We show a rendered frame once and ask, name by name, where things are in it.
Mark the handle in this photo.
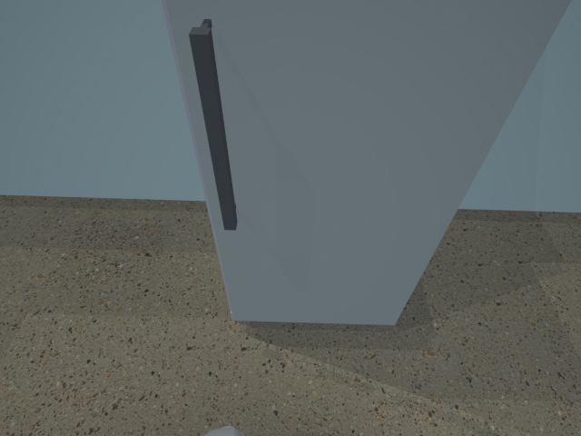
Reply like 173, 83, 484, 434
189, 19, 237, 230

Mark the fridge door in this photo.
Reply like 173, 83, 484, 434
165, 0, 571, 325

